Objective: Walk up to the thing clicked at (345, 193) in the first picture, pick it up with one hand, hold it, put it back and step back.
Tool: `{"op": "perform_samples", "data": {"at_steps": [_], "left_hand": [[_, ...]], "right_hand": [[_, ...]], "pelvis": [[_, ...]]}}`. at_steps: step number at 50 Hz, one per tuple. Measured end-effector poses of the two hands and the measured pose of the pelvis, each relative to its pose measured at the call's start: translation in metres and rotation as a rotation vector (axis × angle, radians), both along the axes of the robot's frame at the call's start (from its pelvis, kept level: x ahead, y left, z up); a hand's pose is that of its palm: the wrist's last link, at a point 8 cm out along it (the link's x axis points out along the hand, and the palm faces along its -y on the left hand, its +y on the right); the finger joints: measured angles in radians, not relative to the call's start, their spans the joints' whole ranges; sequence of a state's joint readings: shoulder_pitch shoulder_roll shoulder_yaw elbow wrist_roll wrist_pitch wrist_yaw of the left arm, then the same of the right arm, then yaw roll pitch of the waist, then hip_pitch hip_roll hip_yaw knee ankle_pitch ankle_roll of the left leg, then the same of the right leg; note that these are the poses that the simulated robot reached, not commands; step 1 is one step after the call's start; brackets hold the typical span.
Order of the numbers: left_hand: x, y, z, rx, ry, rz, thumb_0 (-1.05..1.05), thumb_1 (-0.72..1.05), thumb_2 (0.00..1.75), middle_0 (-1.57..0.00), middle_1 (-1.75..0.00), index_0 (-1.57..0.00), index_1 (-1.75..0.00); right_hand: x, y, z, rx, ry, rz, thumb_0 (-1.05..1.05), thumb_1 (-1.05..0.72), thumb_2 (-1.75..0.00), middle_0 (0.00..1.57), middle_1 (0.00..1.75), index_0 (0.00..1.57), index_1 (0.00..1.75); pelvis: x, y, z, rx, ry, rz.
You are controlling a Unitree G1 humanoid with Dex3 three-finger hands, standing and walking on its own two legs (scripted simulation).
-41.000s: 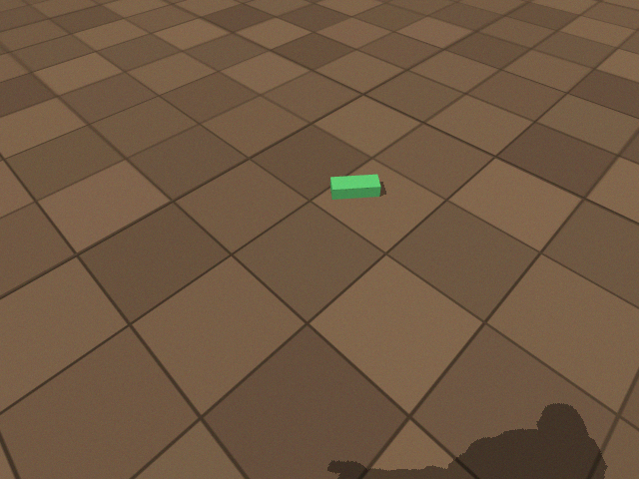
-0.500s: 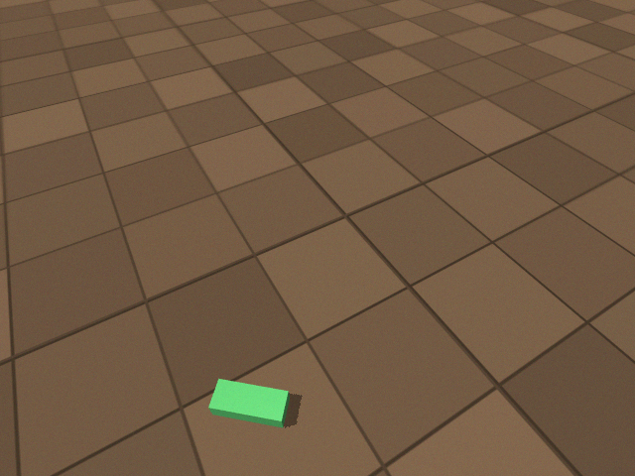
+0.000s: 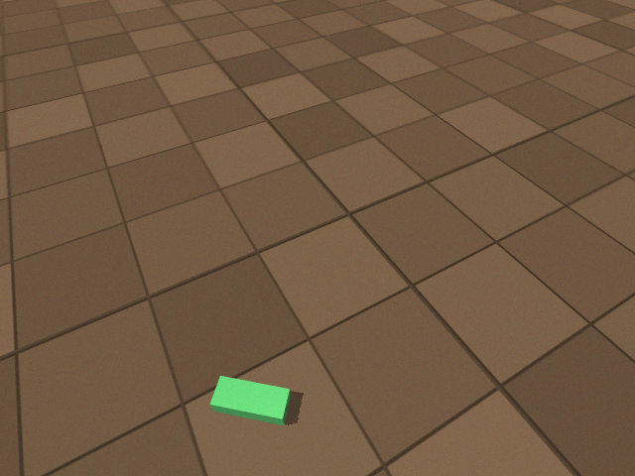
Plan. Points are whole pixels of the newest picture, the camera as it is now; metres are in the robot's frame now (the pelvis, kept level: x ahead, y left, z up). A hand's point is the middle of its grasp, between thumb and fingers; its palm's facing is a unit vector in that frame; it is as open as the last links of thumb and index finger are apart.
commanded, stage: walk up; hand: left
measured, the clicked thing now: (251, 400) +0.48 +0.23 -0.75
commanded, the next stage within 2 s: stand in 0.06 s
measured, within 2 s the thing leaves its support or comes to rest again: neither
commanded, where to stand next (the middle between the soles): +0.07 +0.03 m, yaw -6 degrees
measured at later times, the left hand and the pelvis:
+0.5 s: hand out of the picture +0.07 +0.25 -0.16, palm faces -0.03 -0.94 -0.34, open 7.4 cm; pelvis -0.01 +0.00 +0.00, yaw -1 degrees
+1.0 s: hand out of the picture +0.06 +0.24 -0.16, palm faces -0.04 -0.94 -0.35, open 7.4 cm; pelvis -0.01 -0.01 +0.00, yaw -1 degrees
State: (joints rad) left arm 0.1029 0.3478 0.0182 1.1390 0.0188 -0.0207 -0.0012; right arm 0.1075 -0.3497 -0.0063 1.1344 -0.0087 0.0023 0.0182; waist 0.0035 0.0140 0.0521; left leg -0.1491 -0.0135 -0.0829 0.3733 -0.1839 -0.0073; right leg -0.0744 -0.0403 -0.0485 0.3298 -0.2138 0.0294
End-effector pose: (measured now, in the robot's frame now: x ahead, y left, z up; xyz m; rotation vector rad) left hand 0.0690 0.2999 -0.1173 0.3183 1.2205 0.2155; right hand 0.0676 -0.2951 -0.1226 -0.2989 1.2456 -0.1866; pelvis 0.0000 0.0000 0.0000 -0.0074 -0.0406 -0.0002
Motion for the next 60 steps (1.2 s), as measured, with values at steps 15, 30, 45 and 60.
{"op": "perform_samples", "data": {"at_steps": [15, 30, 45, 60], "left_hand": [[0.002, -0.005, -0.001, -0.007, 0.007, -0.008, 0.00, 0.91, 0.90, -0.20, -0.30, -0.20, -0.30], [-0.014, -0.008, -0.002, -0.011, 0.031, -0.012, 0.00, 0.90, 0.90, -0.20, -0.30, -0.20, -0.30], [-0.020, -0.011, -0.001, -0.004, 0.048, -0.011, 0.00, 0.91, 0.90, -0.20, -0.30, -0.20, -0.30], [-0.005, -0.014, -0.001, -0.010, 0.024, -0.024, 0.00, 0.90, 0.90, -0.20, -0.30, -0.20, -0.30]], "right_hand": [[0.007, -0.004, 0.004, -0.015, -0.030, 0.012, 0.00, -0.90, -0.90, 0.20, 0.30, 0.20, 0.30], [-0.009, -0.009, 0.003, -0.017, -0.012, 0.007, 0.00, -0.90, -0.90, 0.20, 0.30, 0.20, 0.30], [-0.023, -0.013, -0.001, -0.008, 0.024, -0.003, 0.00, -0.90, -0.90, 0.20, 0.30, 0.20, 0.30], [-0.014, -0.015, 0.002, -0.018, 0.011, 0.002, 0.00, -0.90, -0.90, 0.20, 0.30, 0.20, 0.30]], "pelvis": [[-0.004, -0.002, 0.001, 0.003, 0.000, -0.008], [-0.011, -0.006, 0.001, 0.003, -0.002, -0.013], [-0.011, -0.010, 0.001, 0.004, 0.000, -0.013], [-0.006, -0.012, 0.001, 0.003, 0.006, -0.016]]}}
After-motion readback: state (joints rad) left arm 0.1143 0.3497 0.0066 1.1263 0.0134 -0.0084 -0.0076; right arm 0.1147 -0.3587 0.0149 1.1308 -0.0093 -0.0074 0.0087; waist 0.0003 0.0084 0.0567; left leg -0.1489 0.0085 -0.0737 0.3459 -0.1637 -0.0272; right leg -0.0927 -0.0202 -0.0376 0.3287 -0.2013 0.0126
